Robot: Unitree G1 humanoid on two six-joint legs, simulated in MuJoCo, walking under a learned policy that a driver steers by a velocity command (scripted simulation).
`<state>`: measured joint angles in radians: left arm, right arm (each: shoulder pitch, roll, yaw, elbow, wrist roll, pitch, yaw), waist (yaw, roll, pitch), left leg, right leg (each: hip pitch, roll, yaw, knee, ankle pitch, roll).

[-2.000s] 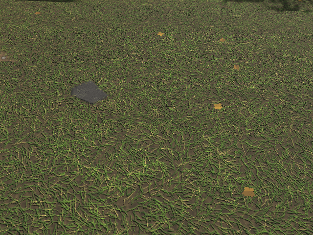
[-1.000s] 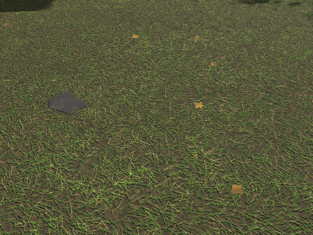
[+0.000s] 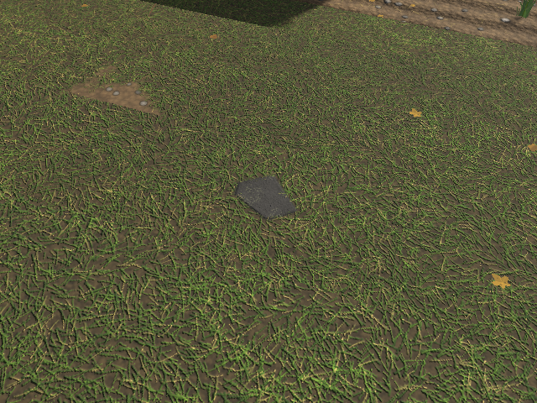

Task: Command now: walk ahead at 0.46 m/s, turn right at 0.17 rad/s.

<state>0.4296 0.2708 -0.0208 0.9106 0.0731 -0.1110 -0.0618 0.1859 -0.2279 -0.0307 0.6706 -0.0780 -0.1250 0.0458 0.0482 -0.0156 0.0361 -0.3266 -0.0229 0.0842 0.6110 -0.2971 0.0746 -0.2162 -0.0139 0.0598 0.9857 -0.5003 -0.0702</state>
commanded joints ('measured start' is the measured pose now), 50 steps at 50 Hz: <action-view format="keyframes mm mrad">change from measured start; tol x64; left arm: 1 -123 108 36 -107 -7 -33 14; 22 -517 53 25 -191 21 45 -28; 28 530 233 137 168 -1 44 13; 50 -139 -23 30 -139 27 23 12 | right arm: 1 281 -78 -26 53 18 1 -4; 50 38 -52 66 119 42 -9 -72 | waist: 1 -118 66 18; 50 -48 67 -73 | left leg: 1 353 365 -453 -357 -28 247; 25 251 147 10 427 712 -79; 28 -748 9 -143 1450 -489 -288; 43 815 382 -462 -12 639 312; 46 310 406 -654 -304 -340 227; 50 95 344 -389 -422 -37 161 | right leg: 1 -596 -47 59 333 100 -45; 11 -385 -71 -4 -265 1080 11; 23 -315 -51 -117 -593 685 8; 28 1414 -376 352 -162 1569 -474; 34 -450 -187 215 -783 706 -315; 50 -484 -95 42 289 134 61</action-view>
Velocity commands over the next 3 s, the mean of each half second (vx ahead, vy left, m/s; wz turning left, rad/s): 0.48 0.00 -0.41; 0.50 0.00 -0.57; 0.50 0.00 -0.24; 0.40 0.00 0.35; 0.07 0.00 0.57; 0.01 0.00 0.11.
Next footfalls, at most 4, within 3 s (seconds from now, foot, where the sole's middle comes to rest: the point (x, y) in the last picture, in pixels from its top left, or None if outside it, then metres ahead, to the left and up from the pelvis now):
0.52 right None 0.43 -0.13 -0.95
0.84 left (292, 322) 0.79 -0.01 -0.95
1.34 right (390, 340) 0.75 -0.30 -0.95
1.76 left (371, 256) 1.17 -0.31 -1.13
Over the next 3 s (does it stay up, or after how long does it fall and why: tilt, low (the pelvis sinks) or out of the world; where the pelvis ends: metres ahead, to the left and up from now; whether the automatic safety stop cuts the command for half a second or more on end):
stays up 1.23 -0.37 -0.35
